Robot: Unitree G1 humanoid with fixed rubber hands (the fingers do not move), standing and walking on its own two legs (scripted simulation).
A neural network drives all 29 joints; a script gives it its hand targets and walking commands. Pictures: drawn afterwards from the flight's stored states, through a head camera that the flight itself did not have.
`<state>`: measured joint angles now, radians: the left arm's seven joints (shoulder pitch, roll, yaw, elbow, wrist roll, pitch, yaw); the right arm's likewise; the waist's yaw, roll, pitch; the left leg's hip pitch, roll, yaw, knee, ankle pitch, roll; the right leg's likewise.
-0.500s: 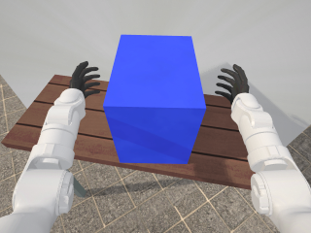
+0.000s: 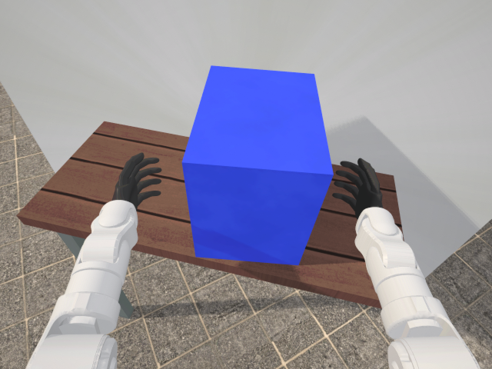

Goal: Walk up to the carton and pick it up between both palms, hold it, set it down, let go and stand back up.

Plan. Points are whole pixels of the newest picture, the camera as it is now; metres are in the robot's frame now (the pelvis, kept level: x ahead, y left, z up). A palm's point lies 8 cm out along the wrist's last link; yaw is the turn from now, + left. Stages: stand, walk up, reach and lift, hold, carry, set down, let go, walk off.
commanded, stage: set down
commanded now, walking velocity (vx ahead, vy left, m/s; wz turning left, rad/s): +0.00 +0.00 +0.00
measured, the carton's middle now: (254, 165) +0.47 -0.03 +0.06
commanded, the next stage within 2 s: let go in 1.94 s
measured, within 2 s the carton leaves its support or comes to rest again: neither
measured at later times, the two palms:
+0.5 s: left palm (123, 235) +0.32 +0.20 +0.04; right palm (373, 244) +0.29 -0.22 +0.05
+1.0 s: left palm (115, 293) +0.25 +0.21 -0.01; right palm (369, 295) +0.22 -0.21 -0.01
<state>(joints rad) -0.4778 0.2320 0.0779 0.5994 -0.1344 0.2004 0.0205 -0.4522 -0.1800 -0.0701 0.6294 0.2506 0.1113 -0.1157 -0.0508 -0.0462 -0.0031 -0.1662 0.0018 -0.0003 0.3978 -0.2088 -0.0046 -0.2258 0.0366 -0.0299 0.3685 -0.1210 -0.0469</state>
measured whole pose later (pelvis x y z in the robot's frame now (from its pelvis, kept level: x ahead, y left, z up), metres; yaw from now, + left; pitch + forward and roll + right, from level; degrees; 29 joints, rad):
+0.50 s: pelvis +0.03 +0.01 +0.00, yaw -1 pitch -2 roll +0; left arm -0.09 0.20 0.01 0.31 -0.15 0.13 0.01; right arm -0.03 -0.20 -0.04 0.31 0.23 0.05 -0.06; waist -0.02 -0.02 -0.01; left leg -0.08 0.01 0.01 0.36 -0.24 0.00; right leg -0.15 0.05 -0.01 0.34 -0.15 -0.04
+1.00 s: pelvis +0.02 +0.01 +0.00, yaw -1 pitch -4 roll +0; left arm 0.15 0.22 -0.10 0.27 -0.16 0.01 0.07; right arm 0.20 -0.17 -0.04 0.28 0.14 -0.02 -0.02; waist 0.00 -0.01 0.06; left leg -0.07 0.00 0.01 0.39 -0.26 0.01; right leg -0.14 0.04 0.00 0.36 -0.16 -0.03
